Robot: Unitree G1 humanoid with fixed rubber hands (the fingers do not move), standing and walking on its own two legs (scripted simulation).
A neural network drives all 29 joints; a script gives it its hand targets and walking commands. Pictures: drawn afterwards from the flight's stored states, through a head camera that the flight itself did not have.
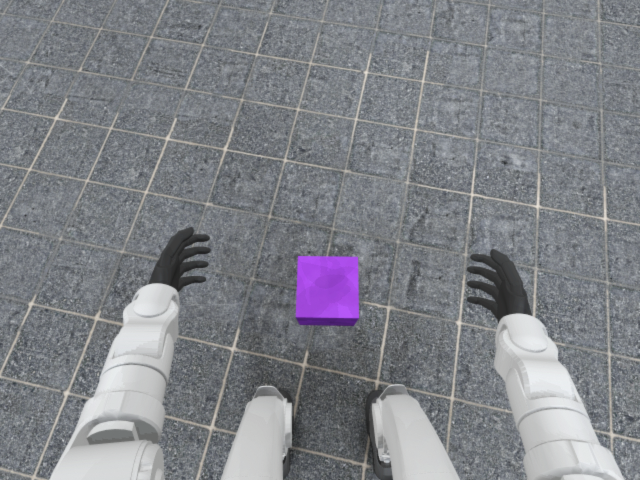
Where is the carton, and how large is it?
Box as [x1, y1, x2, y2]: [296, 256, 358, 325]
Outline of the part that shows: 298,256 296,318 299,323 325,325 353,325 358,318 357,257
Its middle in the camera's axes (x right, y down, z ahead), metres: +0.02 +0.15 +1.02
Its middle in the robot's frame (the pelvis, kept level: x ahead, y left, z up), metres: +0.44 +0.01 -0.61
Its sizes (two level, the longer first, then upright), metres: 0.151 0.150 0.172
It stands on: the floor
